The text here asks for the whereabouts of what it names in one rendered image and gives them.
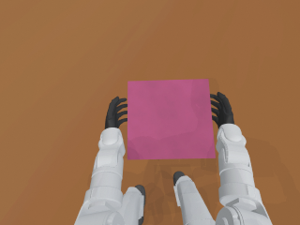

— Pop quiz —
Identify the robot right upper arm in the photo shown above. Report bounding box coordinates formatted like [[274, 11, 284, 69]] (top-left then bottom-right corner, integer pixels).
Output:
[[215, 205, 272, 225]]

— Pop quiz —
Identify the robot left forearm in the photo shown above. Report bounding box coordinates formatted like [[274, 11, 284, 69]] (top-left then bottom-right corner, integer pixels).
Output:
[[74, 127, 126, 225]]

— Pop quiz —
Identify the carton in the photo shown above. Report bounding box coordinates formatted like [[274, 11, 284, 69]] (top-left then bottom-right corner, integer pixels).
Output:
[[127, 79, 216, 160]]

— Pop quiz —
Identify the robot left hand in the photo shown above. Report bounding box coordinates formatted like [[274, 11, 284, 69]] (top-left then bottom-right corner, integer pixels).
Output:
[[105, 96, 128, 129]]

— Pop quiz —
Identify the robot right hand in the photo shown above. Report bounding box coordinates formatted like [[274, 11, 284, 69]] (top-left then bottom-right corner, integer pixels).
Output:
[[210, 92, 235, 129]]

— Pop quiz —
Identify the robot right forearm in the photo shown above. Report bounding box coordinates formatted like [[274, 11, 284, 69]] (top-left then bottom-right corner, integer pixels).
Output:
[[216, 124, 272, 223]]

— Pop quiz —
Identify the right robot thigh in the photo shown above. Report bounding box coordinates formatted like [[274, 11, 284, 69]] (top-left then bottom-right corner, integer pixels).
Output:
[[173, 180, 216, 225]]

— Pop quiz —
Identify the robot left upper arm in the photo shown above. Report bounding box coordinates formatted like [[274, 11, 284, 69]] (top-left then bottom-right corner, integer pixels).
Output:
[[74, 210, 126, 225]]

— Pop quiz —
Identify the right robot foot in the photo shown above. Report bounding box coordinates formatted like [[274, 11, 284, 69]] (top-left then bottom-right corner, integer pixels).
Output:
[[173, 171, 185, 186]]

